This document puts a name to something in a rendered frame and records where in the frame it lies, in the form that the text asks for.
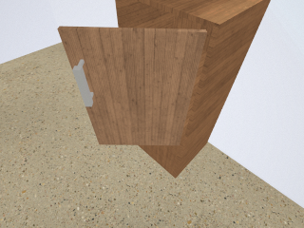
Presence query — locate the handle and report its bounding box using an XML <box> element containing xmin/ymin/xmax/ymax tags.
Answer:
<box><xmin>72</xmin><ymin>59</ymin><xmax>94</xmax><ymax>107</ymax></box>

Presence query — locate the cupboard door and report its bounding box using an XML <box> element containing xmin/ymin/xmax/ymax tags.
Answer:
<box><xmin>57</xmin><ymin>26</ymin><xmax>207</xmax><ymax>146</ymax></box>

